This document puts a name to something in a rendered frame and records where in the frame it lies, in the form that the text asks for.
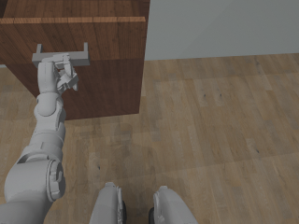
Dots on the cabinet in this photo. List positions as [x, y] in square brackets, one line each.
[106, 88]

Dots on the robot left forearm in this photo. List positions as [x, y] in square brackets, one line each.
[48, 137]

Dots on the drawer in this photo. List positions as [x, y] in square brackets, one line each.
[112, 29]

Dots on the robot left hand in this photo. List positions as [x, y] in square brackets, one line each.
[50, 80]

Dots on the robot shin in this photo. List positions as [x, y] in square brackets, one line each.
[120, 214]
[159, 220]

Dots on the left robot upper arm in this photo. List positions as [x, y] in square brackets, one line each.
[32, 187]

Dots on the left robot shin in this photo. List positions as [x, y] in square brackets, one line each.
[120, 214]

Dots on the handle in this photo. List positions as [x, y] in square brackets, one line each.
[78, 58]

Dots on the right robot shin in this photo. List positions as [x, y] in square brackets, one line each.
[159, 220]

